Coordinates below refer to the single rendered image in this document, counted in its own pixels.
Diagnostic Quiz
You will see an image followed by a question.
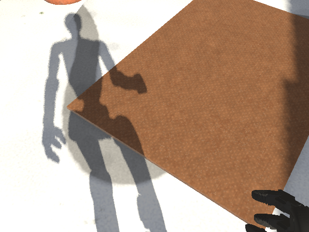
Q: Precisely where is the robot right hand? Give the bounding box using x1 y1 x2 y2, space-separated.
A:
245 189 309 232

